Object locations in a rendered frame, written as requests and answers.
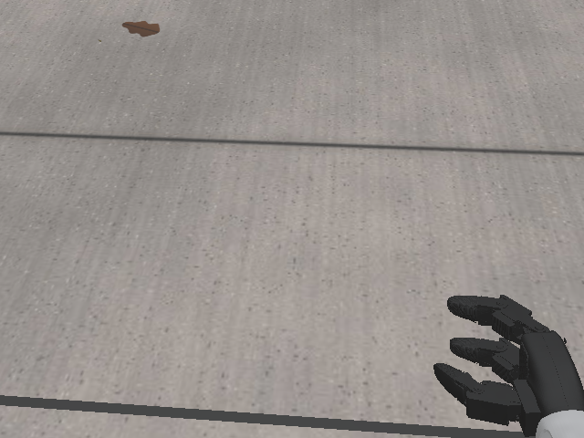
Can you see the robot right hand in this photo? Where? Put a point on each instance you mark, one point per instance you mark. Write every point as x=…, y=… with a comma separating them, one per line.
x=542, y=372

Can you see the robot right forearm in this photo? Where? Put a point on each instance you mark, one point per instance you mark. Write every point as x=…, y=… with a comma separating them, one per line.
x=564, y=424

